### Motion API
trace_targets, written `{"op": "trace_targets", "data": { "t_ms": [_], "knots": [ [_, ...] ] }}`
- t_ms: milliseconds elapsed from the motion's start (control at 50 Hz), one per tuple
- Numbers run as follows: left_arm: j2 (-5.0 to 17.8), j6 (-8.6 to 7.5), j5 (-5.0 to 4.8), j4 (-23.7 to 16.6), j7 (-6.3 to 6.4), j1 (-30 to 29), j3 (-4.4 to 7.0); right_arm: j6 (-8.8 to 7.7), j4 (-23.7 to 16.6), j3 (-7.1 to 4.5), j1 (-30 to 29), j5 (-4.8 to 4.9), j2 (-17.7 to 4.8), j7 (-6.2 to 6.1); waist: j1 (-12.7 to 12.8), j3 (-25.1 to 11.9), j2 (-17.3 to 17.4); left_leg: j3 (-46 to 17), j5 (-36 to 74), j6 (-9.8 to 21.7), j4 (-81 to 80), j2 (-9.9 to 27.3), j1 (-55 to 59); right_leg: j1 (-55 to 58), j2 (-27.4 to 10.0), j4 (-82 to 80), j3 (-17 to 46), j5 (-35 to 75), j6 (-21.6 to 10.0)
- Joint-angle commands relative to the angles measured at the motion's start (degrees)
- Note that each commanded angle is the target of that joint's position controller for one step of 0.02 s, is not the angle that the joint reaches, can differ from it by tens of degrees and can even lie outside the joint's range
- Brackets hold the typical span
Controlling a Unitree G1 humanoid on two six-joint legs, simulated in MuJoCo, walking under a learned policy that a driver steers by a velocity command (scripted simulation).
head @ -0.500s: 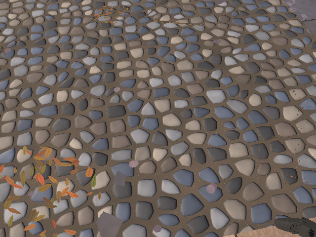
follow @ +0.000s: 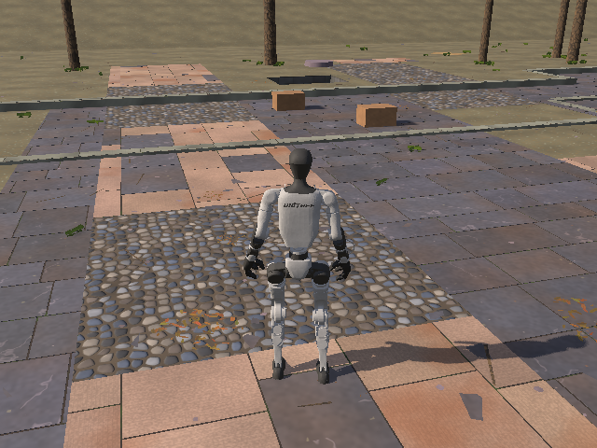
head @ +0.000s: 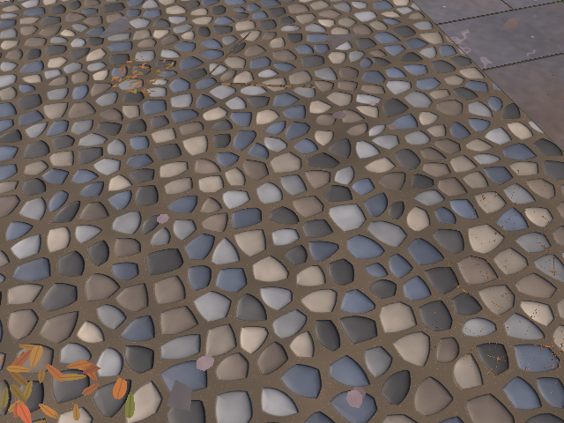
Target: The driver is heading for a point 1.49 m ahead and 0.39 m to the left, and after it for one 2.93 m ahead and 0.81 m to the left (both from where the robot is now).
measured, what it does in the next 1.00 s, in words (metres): steps on the spot, turning left: right foot, then left foot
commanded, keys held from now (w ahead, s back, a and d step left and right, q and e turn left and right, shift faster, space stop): q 0.58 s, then no key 0.42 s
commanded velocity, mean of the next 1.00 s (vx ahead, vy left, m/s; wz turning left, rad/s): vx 0.01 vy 0.00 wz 0.36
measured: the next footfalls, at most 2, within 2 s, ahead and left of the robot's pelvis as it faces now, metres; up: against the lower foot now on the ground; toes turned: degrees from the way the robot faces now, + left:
right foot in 0.62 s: +0.11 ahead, -0.11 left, +0.00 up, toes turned +25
left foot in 0.94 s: -0.02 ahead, +0.12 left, +0.00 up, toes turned +21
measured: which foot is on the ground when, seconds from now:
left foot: down 0.00-0.62, up 0.64-0.92, down 0.94-1.00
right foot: down 0.00-0.22, up 0.24-0.60, down 0.62-1.00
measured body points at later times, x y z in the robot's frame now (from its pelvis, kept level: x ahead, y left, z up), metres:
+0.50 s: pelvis +0.02 +0.00 +0.01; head +0.05 +0.02 +0.46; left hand +0.11 +0.31 -0.10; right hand +0.22 -0.24 -0.09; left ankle +0.04 +0.10 -0.73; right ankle +0.06 -0.15 -0.69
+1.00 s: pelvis +0.01 -0.01 +0.00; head +0.03 +0.00 +0.45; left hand +0.01 +0.27 -0.11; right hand +0.23 -0.20 -0.11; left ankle -0.05 +0.10 -0.73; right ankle +0.07 -0.13 -0.73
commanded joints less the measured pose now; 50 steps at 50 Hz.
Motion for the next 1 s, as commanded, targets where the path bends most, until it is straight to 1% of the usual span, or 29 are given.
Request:
{"op": "trace_targets", "data": {
  "t_ms": [20,120,160,180,200,220,240,260,300,320,360,440,540,580,600,620,640,660,680,720,760,800,840,880,920,940,960,980,1000],
  "knots": [
    [9.8,-1.15,-0.61,-2.7,1.16,2.5,3.06,-0.43,-4.4,-2.41,-3.6,0.88,-8.1,-0.39,1.9,-1.7,-4.5,-3.2,7.9,2.7,-0.2,1.5,-4.2,3.5,-3.5,-4.0,2.2,10.4,-3.7],
    [10.9,-0.07,-0.76,-4.0,2.79,2.7,4.14,0.84,-6.0,-3.33,-2.7,1.01,-7.2,0.31,2.0,-4.3,-8.6,-1.2,4.6,1.5,10.5,0.4,-9.7,7.0,-13.6,-4.4,8.4,24.3,-9.7],
    [10.8,-0.06,-1.20,-5.2,3.10,-0.9,4.21,1.47,-6.2,-3.60,-1.1,0.91,-6.7,0.81,0.6,-4.5,-9.9,-0.1,-3.7,2.0,11.7,0.8,-7.9,4.6,-16.1,-3.8,8.7,25.6,-10.3],
    [10.8,-0.05,-1.46,-5.6,3.14,-2.5,4.27,1.69,-6.2,-3.77,-0.1,0.99,-6.8,1.00,-0.2,-4.2,-9.2,0.1,-3.0,2.9,9.1,0.9,-5.1,2.1,-15.5,-2.6,7.0,23.3,-9.2],
    [10.7,-0.09,-1.35,-5.6,3.10,-2.0,4.41,1.77,-6.3,-4.37,0.3,0.94,-8.4,0.96,-0.1,-3.8,-4.9,-2.7,6.4,4.3,4.7,1.9,-1.6,-0.9,-12.2,1.1,2.9,18.1,-6.4],
    [9.1,-0.24,-0.56,-6.5,2.90,-1.0,4.23,1.80,-6.8,-5.80,0.4,0.73,-13.3,0.46,1.5,-4.0,7.4,-15.5,18.0,8.6,-2.6,7.8,2.7,-7.1,-4.2,12.0,-5.4,9.7,-1.1],
    [7.7,-0.29,-0.04,-8.3,2.90,-6.0,3.58,1.55,-6.6,-6.33,5.0,-0.15,-15.7,0.48,-2.8,-4.7,15.5,-31.9,25.1,16.7,-10.0,15.6,10.7,-19.2,4.3,24.9,-4.8,-15.1,2.1],
    [6.8,-0.53,-0.43,-8.4,2.68,-5.9,3.30,0.48,-6.6,-5.50,7.1,-1.05,-14.8,0.55,-3.3,-8.8,11.9,-35.7,25.6,19.1,-10.7,18.8,15.4,-22.7,3.7,35.0,2.9,-22.8,1.7],
    [7.9,-0.44,-1.12,-6.8,2.35,-3.4,3.61,-0.54,-8.7,-5.24,1.2,0.48,-13.5,-0.03,-0.4,-7.8,3.3,-28.6,25.8,16.0,-8.4,16.3,13.6,-24.1,1.7,38.6,4.8,-16.5,1.5],
    [8.8,-0.53,-0.73,-6.5,2.62,-3.4,3.92,-0.17,-9.1,-5.06,-0.7,1.20,-12.9,-0.66,0.2,-7.2,2.2,-26.2,23.5,14.2,-8.7,14.8,12.1,-23.2,0.8,35.9,5.0,-12.8,1.8],
    [7.8,-0.85,-0.79,-6.4,2.57,-3.3,3.78,1.06,-9.4,-4.94,-1.4,1.29,-12.3,-1.49,0.8,-7.0,4.2,-23.1,20.0,12.4,-9.6,11.1,8.8,-18.9,1.7,30.3,3.5,-8.9,2.6],
    [5.8,-1.55,-1.38,-6.5,1.62,-4.5,2.82,2.18,-10.2,-5.62,-0.6,1.27,-13.0,-2.65,0.0,-7.5,6.1,-23.6,13.8,11.7,-10.4,9.3,8.4,-13.5,3.5,16.1,3.1,-5.7,3.3],
    [7.6,-2.38,-1.88,-6.3,0.06,-3.6,3.21,3.21,-11.6,-6.12,-2.1,1.50,-13.2,-2.50,0.1,-6.0,9.3,-29.1,7.9,11.0,-11.4,8.7,4.6,-5.6,4.9,3.9,3.1,-3.0,2.3],
    [7.6,-2.89,-1.92,-5.3,-0.55,-0.9,3.48,3.77,-12.2,-6.09,-3.4,2.21,-12.9,-2.70,2.1,-5.6,8.9,-29.4,6.2,8.9,-9.5,6.8,2.6,0.5,4.9,-6.7,1.9,3.7,0.8],
    [8.6,-2.96,-1.58,-4.7,-0.64,0.6,3.88,3.90,-12.3,-5.73,-2.5,2.36,-11.7,-2.89,2.5,-6.1,7.6,-27.4,2.5,6.7,-7.3,4.8,0.2,5.2,2.2,-11.0,2.5,7.6,-0.5],
    [12.0,-2.75,-0.38,-5.2,-0.46,1.1,4.48,3.86,-12.2,-4.92,0.1,1.71,-8.9,-2.88,1.1,-7.3,-0.9,-21.6,-8.9,3.4,2.5,0.2,-5.6,10.5,-8.5,-14.1,12.3,8.5,-4.5],
    [15.8,-2.29,1.87,-5.9,-0.60,-0.8,5.05,3.15,-13.7,-5.17,-0.2,1.81,-8.9,-2.90,-0.4,-4.0,-15.4,-10.8,-21.6,0.4,14.0,-8.8,-15.1,7.5,-18.1,-17.4,26.1,15.2,-13.5],
    [13.3,-2.65,2.59,-7.3,-0.63,-3.2,4.42,2.38,-13.0,-6.33,0.8,0.43,-13.0,-2.75,-0.3,-3.8,-13.2,-11.9,-22.9,-1.7,27.4,-5.1,-14.7,3.1,-21.7,-17.9,29.0,14.4,-18.1],
    [10.4,-2.83,1.68,-8.2,-0.41,-6.7,3.50,2.45,-11.4,-7.07,2.4,0.93,-14.5,-2.55,-1.7,-2.8,-9.6,-12.2,-19.0,-2.4,32.7,-4.5,-14.1,1.4,-18.3,-17.1,23.3,12.9,-16.6],
    [8.0,-2.83,-0.48,-8.1,-0.25,-8.9,2.57,3.43,-9.0,-6.68,4.3,0.70,-12.0,-2.91,-1.8,-1.3,-7.5,-11.4,-12.9,-4.4,37.2,-4.4,-14.9,2.2,-12.2,-15.5,15.4,11.4,-12.8],
    [7.2,-2.55,-0.68,-7.1,-0.18,-7.1,1.90,3.57,-9.4,-5.69,3.3,0.98,-9.3,-2.71,-0.8,-1.0,-7.9,-9.6,-10.8,-5.8,34.9,-4.1,-13.5,2.5,-10.0,-14.8,11.1,16.2,-13.0],
    [7.0,-2.31,-0.34,-6.2,-0.05,-5.2,1.68,3.29,-10.4,-4.64,0.9,1.13,-7.3,-2.57,0.6,-2.2,-9.6,-7.2,-10.1,-6.6,25.1,-1.8,-11.5,6.0,-9.2,-13.8,9.4,17.4,-13.2],
    [8.5,-1.82,-0.45,-5.5,-0.07,-4.5,1.93,3.03,-11.2,-3.48,-0.8,0.74,-5.5,-2.10,2.0,-3.2,-11.6,-3.6,-12.0,-6.7,14.5,0.6,-5.3,6.1,-8.9,-12.8,8.6,18.1,-13.2],
    [10.6,-1.24,-0.79,-4.6,-0.27,-2.2,2.35,2.73,-11.1,-3.60,-0.9,1.16,-6.7,-1.77,3.1,-3.2,-12.3,-1.1,-11.3,-6.2,6.4,0.0,-1.2,6.1,-9.8,-11.6,9.9,19.8,-13.8],
    [10.0,-1.13,-1.74,-3.7,-0.48,-1.9,1.88,2.50,-9.1,-3.76,2.7,0.99,-7.1,-1.56,0.8,-2.6,-10.6,-0.2,1.4,-4.2,-9.1,-0.5,6.1,4.2,-9.0,-9.4,9.3,22.7,-12.0],
    [9.3,-1.72,-1.80,-2.7,-0.68,0.4,1.55,2.47,-9.0,-3.93,3.4,0.46,-8.7,-1.72,0.9,-3.1,-8.8,-3.1,7.6,-2.5,-12.4,1.2,11.3,1.7,-8.4,-8.8,8.9,22.3,-9.3],
    [7.9,-2.66,-0.46,-2.9,-1.16,1.1,0.89,2.60,-9.2,-4.36,4.9,0.08,-11.9,-2.24,1.8,-5.9,-2.8,-9.3,20.5,-0.5,-10.1,7.2,17.6,-1.7,-5.9,-5.1,5.9,17.9,-5.7],
    [5.1,-3.50,0.23,-3.2,-1.56,2.9,0.27,2.81,-8.1,-4.59,3.1,-0.12,-13.2,-2.21,5.2,-6.7,7.7,-10.8,20.0,3.7,-6.3,9.5,14.0,-1.2,-1.2,-6.3,0.5,7.7,-2.2],
    [6.6,-3.59,0.85,-3.0,-1.41,-1.1,0.27,2.63,-8.8,-3.65,1.2,0.01,-8.6,-1.63,2.4,-5.9,5.8,-10.9,12.0,5.0,-7.4,8.4,9.7,2.3,-0.9,-5.9,-0.1,6.1,0.1]
  ]
}}
Velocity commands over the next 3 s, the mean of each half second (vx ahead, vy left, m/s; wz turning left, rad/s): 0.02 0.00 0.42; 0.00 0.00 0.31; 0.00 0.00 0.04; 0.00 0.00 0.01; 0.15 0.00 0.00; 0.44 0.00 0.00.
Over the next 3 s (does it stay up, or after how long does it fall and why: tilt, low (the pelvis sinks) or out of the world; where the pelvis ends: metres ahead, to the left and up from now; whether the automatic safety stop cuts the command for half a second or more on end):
stays up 0.29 0.14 0.00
